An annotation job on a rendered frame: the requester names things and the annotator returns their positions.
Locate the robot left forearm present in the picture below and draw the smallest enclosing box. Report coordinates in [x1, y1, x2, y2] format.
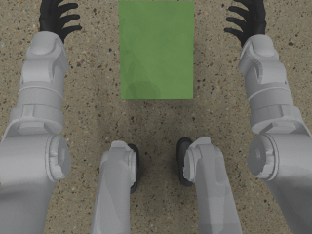
[0, 31, 69, 146]

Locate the robot right upper arm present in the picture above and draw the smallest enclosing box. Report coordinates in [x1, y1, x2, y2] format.
[247, 133, 312, 234]

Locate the left robot hand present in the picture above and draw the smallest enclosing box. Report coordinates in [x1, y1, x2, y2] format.
[39, 0, 82, 44]

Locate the right robot hand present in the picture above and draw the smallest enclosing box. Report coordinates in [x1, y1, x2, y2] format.
[223, 0, 267, 48]

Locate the robot left upper arm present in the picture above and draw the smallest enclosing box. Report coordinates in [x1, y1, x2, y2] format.
[0, 133, 71, 234]

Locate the robot left thigh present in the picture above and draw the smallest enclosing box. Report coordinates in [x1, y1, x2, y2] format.
[89, 147, 137, 234]

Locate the robot right forearm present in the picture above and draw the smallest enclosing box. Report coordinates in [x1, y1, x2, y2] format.
[238, 34, 312, 138]

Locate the carton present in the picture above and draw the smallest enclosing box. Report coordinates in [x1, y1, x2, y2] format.
[118, 0, 194, 100]

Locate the robot right shin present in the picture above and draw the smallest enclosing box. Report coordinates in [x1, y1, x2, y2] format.
[182, 137, 225, 181]

